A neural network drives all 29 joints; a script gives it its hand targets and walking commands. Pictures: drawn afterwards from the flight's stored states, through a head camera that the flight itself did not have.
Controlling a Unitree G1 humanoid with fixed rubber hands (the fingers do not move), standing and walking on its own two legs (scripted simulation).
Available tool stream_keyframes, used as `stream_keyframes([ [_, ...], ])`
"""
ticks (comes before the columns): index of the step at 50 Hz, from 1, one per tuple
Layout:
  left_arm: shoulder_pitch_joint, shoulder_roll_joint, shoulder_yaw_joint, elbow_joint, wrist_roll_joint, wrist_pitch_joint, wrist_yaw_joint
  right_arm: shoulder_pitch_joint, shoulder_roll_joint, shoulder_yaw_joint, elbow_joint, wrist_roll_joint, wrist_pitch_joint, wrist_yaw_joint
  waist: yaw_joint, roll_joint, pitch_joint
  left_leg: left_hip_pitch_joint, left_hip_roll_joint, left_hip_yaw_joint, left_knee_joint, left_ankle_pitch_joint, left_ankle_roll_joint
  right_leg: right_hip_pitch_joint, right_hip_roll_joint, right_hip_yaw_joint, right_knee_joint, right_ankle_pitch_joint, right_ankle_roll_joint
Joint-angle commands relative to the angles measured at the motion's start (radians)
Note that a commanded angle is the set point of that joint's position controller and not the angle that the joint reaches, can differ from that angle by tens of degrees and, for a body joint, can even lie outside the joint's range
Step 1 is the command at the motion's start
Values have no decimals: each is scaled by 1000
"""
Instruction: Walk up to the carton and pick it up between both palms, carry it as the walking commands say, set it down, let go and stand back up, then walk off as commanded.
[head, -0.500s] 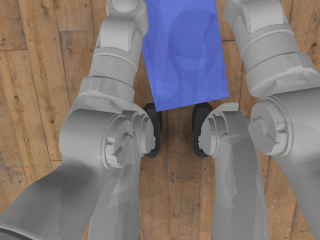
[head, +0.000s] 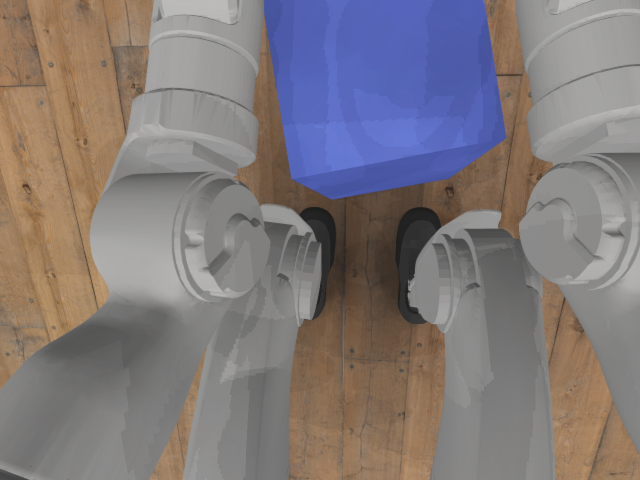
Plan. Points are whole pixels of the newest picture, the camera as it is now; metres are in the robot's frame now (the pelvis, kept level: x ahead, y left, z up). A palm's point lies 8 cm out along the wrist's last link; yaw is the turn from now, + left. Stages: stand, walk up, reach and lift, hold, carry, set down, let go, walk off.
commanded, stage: set down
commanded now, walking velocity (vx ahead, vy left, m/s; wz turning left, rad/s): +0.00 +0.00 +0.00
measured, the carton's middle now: (368, 43) +0.48 -0.01 -0.29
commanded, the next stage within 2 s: none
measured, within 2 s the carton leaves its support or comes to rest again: neither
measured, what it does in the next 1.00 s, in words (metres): stands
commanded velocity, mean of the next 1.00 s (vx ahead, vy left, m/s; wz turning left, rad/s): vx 0.00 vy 0.00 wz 0.00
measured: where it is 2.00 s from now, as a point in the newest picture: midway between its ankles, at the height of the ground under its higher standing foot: (362, 282)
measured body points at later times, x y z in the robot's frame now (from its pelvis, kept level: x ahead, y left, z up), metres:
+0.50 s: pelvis +0.01 +0.00 +0.00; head +0.40 -0.01 +0.21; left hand +0.62 +0.10 -0.15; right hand +0.60 -0.12 -0.20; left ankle +0.11 +0.09 -0.42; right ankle +0.11 -0.10 -0.42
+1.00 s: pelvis +0.01 +0.00 -0.02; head +0.40 -0.01 +0.20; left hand +0.62 +0.10 -0.15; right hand +0.59 -0.12 -0.21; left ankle +0.11 +0.09 -0.42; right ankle +0.11 -0.10 -0.42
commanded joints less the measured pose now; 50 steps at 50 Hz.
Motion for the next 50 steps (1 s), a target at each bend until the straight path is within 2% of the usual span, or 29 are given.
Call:
stream_keyframes([
  [1, -43, -407, -8, 343, 80, 158, -149, -247, 271, -30, -65, -71, 10, 73, -24, -65, -976, 260, -85, -149, -59, 156, -55, 445, 120, 37, -80, 173, 18],
  [5, 37, -403, 17, 333, 117, 150, -162, -162, 305, -43, -60, -95, 16, 89, -35, -100, -974, 317, -103, -140, -70, 200, -50, 401, 141, 3, -90, 188, 31],
  [6, 50, -449, -22, 327, 100, 146, -163, -201, 283, -39, -110, -74, 1, 90, -26, -42, -999, 318, -103, -147, -65, 232, -59, 387, 132, 7, -64, 219, 28],
  [7, 9, -484, -39, 300, 57, 140, -166, -223, 320, 1, -147, -76, -2, 82, -65, -105, -1047, 322, -96, -169, -50, 237, -62, 439, 127, 4, -53, 236, 32],
  [8, 7, -460, -40, 290, 61, 149, -168, -195, 273, -34, -97, -71, 6, 85, -65, -34, -1043, 340, -113, -153, -61, 253, -68, 446, 131, -2, -55, 255, 18],
  [13, 97, -447, 12, 364, 105, 155, -171, -167, 253, -32, -107, -99, -7, 80, -40, -109, -976, 270, -112, -168, -49, 234, -63, 397, 137, -6, -39, 239, 29],
  [14, 56, -447, -23, 376, 111, 150, -167, -203, 278, -39, -115, -62, -6, 87, -34, -8, -970, 335, -102, -156, -72, 221, -65, 366, 133, -6, -59, 214, 28],
  [15, 120, -336, 22, 350, 97, 149, -152, -120, 189, -41, -85, -88, 5, 67, -34, -86, -968, 348, -96, -168, -48, 254, -69, 345, 127, 1, -55, 227, 33],
  [16, 148, -348, 27, 339, 122, 152, -145, -98, 172, -81, -52, -82, 1, 65, -49, -79, -979, 376, -103, -163, -73, 262, -65, 369, 131, -11, -58, 237, 35],
  [18, 96, -471, -26, 385, 117, 147, -171, -242, 296, 29, -185, -31, -18, 82, 5, -31, -981, 290, -92, -146, -36, 266, -65, 395, 129, 20, -45, 267, 33],
  [19, 7, -386, -7, 332, 88, 139, -159, -212, 246, -6, -124, -61, -10, 68, -45, -81, -997, 330, -99, -155, -37, 255, -63, 364, 129, 1, -61, 236, 37],
  [20, 44, -422, -39, 315, 88, 137, -159, -204, 260, 9, -130, -32, -20, 74, -16, -44, -983, 350, -102, -167, -54, 231, -63, 338, 128, 1, -52, 207, 32],
  [21, 57, -426, -34, 319, 91, 144, -162, -173, 268, -12, -134, -44, -12, 77, -54, -35, -1027, 419, -98, -174, -41, 262, -65, 350, 126, -3, -44, 228, 37],
  [22, 122, -353, 31, 364, 108, 140, -156, -129, 191, -45, -18, -102, -7, 63, -43, -132, -907, 224, -118, -165, -60, 216, -71, 406, 127, 2, -53, 219, 22],
  [23, 128, -371, 13, 375, 128, 141, -157, -132, 191, -51, -68, -66, -16, 73, -21, -51, -914, 279, -108, -159, -61, 211, -67, 362, 126, 1, -36, 226, 28],
  [24, 86, -369, 7, 383, 100, 144, -161, -186, 212, -22, -79, -75, -5, 72, -42, -106, -925, 306, -103, -160, -56, 205, -61, 368, 124, 1, -68, 198, 34],
  [26, 91, -337, 21, 411, 126, 151, -160, -140, 154, -62, -4, -84, -3, 64, -20, -43, -869, 299, -104, -159, -70, 192, -71, 341, 120, 4, -59, 184, 28],
  [31, 92, -329, 15, 395, 107, 148, -159, -175, 138, -26, -54, -55, -20, 62, -36, -90, -903, 268, -98, -181, -39, 197, -70, 372, 119, 5, -20, 219, 28],
  [32, 87, -343, 12, 376, 102, 147, -160, -178, 188, -1, -64, -35, -20, 72, -8, -93, -926, 300, -102, -175, -45, 185, -71, 366, 113, 5, -25, 202, 37],
  [36, 164, -271, 28, 418, 140, 161, -157, -77, 89, -53, 5, -76, -8, 64, -30, -79, -825, 274, -102, -173, -39, 175, -70, 302, 115, -4, -30, 180, 31],
  [37, 97, -450, -62, 372, 116, 152, -185, -190, 245, 22, -91, -26, -17, 96, -28, -10, -889, 348, -108, -171, -52, 190, -67, 285, 116, -3, -37, 177, 34],
  [40, 139, -273, 52, 411, 145, 147, -166, -121, 108, -36, -23, -76, -16, 75, 4, -78, -804, 232, -99, -147, -23, 163, -78, 328, 111, 22, -41, 172, 18],
  [41, 179, -278, 50, 413, 156, 152, -159, -118, 57, -57, -42, -71, -23, 72, -21, -60, -854, 285, -103, -161, -29, 169, -61, 327, 114, -7, -19, 158, 33],
  [43, 100, -351, -17, 375, 123, 142, -178, -199, 179, 10, -102, -34, -26, 89, -11, -42, -851, 275, -95, -165, -18, 171, -66, 293, 113, 18, -22, 168, 27],
  [44, 78, -340, -8, 408, 108, 151, -187, -177, 217, 42, 11, -31, 3, 98, 20, -112, -803, 213, -96, -160, -33, 141, -71, 351, 102, 15, -35, 154, 26],
  [46, 80, -294, 0, 394, 97, 146, -174, -153, 128, -8, 4, -59, -6, 76, -23, -91, -817, 246, -89, -166, -24, 124, -82, 322, 98, 19, -32, 145, 24],
  [47, 108, -305, -12, 397, 142, 139, -179, -125, 126, -32, 3, -60, -19, 80, -16, -1, -818, 256, -92, -149, -12, 146, -77, 296, 105, 26, -23, 160, 16],
  [48, 90, -253, 20, 370, 94, 142, -163, -135, 42, -26, -31, -74, -22, 65, -28, -86, -870, 268, -97, -162, -4, 150, -81, 356, 110, 16, -23, 171, 21],
  [50, 159, -358, -5, 479, 149, 163, -185, -127, 129, 9, 22, -45, -11, 90, 3, -30, -794, 267, -95, -161, -20, 142, -78, 288, 97, 19, -27, 133, 26],
])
